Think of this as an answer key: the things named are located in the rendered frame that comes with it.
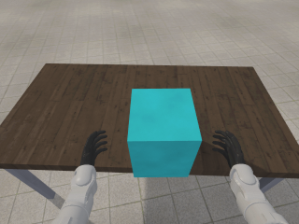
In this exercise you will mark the robot right forearm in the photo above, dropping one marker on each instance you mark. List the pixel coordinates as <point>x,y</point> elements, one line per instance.
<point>250,200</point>

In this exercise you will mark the table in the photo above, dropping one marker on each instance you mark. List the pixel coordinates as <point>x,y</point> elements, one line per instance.
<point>48,127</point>

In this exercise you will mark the carton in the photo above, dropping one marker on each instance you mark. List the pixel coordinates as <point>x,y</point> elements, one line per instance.
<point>163,132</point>

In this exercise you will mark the robot right hand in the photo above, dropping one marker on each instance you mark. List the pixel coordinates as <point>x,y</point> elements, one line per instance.
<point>232,150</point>

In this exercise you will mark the robot left hand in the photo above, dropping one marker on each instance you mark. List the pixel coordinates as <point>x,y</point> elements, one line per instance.
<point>90,150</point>

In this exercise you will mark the robot left forearm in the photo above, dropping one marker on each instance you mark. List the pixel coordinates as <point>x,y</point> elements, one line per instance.
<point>78,205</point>

